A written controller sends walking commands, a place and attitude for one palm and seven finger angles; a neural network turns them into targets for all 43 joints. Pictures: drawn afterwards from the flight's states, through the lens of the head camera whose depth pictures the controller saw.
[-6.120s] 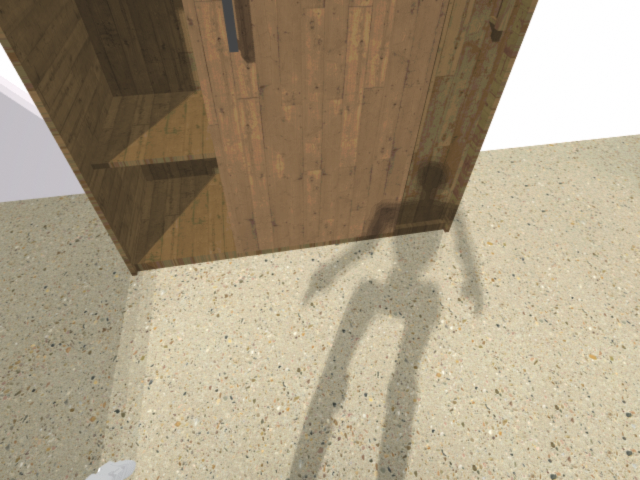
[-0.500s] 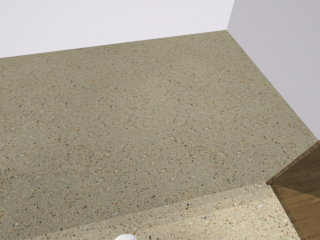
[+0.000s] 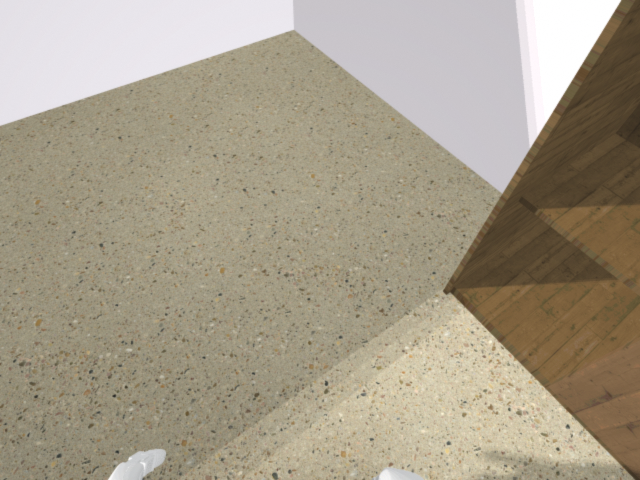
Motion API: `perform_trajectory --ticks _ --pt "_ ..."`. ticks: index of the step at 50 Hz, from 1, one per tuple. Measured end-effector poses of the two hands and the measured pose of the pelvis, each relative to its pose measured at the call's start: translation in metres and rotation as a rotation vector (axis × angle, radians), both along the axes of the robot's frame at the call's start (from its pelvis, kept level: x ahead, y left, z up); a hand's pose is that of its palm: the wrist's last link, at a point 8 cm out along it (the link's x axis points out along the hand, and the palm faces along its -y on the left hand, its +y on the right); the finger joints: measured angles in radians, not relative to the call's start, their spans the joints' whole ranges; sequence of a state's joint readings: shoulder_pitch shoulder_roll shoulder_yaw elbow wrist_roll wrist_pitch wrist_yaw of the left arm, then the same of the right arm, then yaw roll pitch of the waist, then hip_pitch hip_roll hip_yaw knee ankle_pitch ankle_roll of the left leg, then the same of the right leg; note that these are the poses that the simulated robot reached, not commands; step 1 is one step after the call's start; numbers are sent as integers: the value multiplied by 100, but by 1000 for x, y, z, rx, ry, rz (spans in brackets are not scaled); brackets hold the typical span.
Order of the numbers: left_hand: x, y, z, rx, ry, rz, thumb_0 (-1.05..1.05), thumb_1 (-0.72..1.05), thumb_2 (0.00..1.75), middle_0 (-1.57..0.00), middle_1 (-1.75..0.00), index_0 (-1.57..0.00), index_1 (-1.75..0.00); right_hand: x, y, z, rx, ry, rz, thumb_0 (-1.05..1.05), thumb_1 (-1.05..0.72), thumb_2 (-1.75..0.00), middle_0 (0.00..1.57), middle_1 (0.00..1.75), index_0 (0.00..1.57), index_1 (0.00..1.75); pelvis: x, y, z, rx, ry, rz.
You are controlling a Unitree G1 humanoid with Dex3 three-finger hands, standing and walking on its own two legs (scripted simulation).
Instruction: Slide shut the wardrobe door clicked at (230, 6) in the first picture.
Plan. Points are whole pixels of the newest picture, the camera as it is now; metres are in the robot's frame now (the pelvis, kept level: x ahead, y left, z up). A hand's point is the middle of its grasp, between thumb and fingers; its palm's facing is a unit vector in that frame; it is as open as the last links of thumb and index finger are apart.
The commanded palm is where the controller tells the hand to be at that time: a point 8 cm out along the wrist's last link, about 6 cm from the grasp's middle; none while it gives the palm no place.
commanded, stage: turn to face it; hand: right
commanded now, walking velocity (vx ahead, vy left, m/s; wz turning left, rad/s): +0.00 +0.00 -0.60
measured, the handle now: out of the picture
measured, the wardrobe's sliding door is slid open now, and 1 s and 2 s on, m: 0.40 0.40 0.40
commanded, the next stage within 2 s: take the last steps up to it in 1.42 s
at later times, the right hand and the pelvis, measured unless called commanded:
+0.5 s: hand out of the picture +0.12 -0.24 -0.14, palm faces +0.27 +0.92 -0.27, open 7.4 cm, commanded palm none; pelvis +0.03 +0.00 +0.00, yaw -17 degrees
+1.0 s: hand out of the picture -0.08 -0.21 -0.18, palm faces +0.60 +0.75 -0.27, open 7.4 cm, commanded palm none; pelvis +0.03 -0.01 -0.01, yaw -36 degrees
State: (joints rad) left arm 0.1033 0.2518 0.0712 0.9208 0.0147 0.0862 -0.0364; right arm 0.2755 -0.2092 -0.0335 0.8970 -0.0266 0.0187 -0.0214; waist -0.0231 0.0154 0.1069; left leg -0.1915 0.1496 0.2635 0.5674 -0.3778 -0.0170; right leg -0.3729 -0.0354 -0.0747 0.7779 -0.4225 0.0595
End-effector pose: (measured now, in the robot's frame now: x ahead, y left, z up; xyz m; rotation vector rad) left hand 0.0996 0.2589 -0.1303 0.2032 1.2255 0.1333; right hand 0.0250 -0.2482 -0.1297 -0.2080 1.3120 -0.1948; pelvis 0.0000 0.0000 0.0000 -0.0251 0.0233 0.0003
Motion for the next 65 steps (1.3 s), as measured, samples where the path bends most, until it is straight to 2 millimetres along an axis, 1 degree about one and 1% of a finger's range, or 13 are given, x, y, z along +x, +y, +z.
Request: perform_trajectory --ticks 3,6,13,18,23,28,34,39,43,51,56,61,65 --pt "33 -19 2 26 -61 -74 1 91 90 -20 -30 -19 -30 -21 -24 -17 5 44 -68 0 -90 -90 20 30 20 30 5 -13 -10 9 5 -40" --pt "51 -35 12 40 -110 -118 1 91 90 -20 -30 -20 -30 -29 -42 -19 -3 77 -115 1 -91 -90 20 30 20 30 6 -21 -8 20 -4 -68" --pt "56 -50 27 55 -81 -175 1 90 90 -20 -30 -20 -30 4 -59 -1 -9 -60 -166 1 -91 -90 20 30 20 29 14 -28 7 49 -9 -153" --pt "54 -48 23 39 -46 -190 1 90 90 -20 -30 -20 -30 34 -55 9 -20 -153 -179 1 -91 -90 20 30 20 29 21 -22 8 45 -5 -209" --pt "51 -34 8 17 1 -195 1 90 90 -21 -30 -20 -30 61 -39 18 -38 -224 -184 1 -91 -90 20 30 20 30 30 -8 5 32 -1 -266" --pt "60 -13 -16 -7 40 -212 1 90 90 -20 -30 -20 -30 69 -17 26 -80 -285 -194 0 -91 -90 20 30 20 30 40 12 -5 14 -4 -330" --pt "82 -9 -14 -19 71 -295 1 91 90 -20 -30 -20 -30 33 4 34 -87 -238 -292 0 -91 -90 20 30 20 30 46 20 4 -15 -24 -420" --pt "107 -24 -8 -16 72 -385 1 91 90 -20 -30 -19 -30 -13 14 28 -72 -163 -394 0 -91 -90 20 30 20 30 46 19 7 -24 -31 -487" --pt "132 -51 -3 -5 45 -476 1 91 90 -20 -30 -19 -30 -57 17 16 -50 -92 -484 0 -90 -90 20 30 20 30 42 12 5 -17 -30 -541" --pt "176 -131 9 21 -114 -670 1 91 90 -20 -30 -19 -30 -145 3 -21 -7 32 -668 0 -91 -90 20 30 20 30 27 -16 -13 10 -28 -634" --pt "174 -153 24 26 -134 -716 1 91 90 -20 -30 -20 -30 -154 -5 -11 -4 19 -720 1 -91 -90 20 30 20 29 24 -23 0 28 -38 -677" --pt "166 -164 24 0 -104 -736 1 90 90 -20 -30 -20 -30 -143 -8 1 -15 -38 -736 1 -91 -90 19 29 20 29 26 -26 7 31 -31 -713" --pt "159 -162 16 -23 -66 -736 1 90 90 -20 -30 -20 -30 -127 -6 6 -26 -70 -742 1 -91 -90 19 30 20 29 32 -23 8 25 -28 -740"
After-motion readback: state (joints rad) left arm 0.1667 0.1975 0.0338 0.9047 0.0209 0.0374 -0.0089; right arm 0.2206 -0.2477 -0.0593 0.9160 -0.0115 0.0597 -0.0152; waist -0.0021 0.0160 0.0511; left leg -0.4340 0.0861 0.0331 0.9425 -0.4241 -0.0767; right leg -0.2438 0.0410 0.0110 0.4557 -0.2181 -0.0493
